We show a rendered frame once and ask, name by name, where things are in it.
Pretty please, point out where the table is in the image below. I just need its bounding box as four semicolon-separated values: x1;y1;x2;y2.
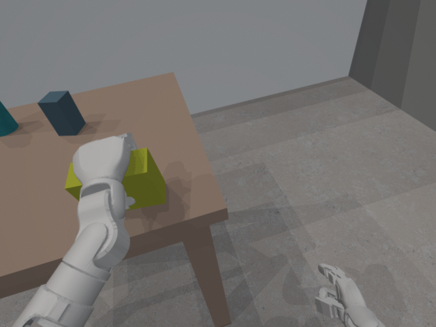
0;72;231;327

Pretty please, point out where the sponge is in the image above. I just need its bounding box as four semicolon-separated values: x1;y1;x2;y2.
65;148;166;211

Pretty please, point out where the robot left forearm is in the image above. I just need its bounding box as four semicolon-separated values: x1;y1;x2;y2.
12;178;130;327

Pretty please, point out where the robot right hand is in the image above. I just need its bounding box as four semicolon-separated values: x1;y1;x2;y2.
315;264;367;324

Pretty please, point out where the robot left hand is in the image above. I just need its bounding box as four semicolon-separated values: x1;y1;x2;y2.
73;132;138;210

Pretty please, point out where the robot right forearm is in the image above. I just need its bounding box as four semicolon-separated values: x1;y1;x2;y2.
343;305;385;327

